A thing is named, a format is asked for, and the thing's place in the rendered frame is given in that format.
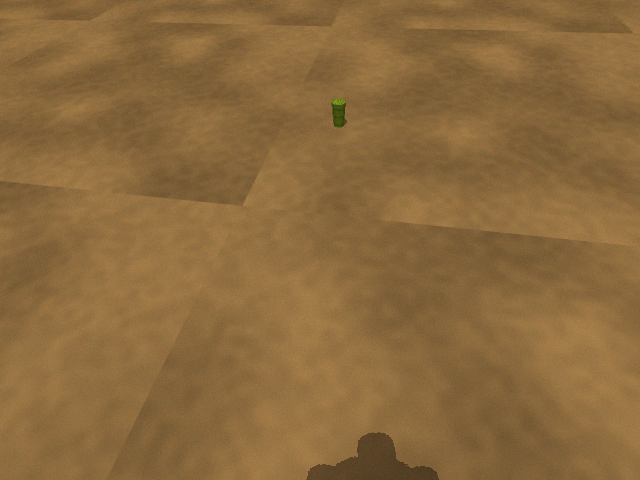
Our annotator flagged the cup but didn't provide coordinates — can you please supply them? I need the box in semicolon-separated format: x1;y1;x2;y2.
332;99;346;128

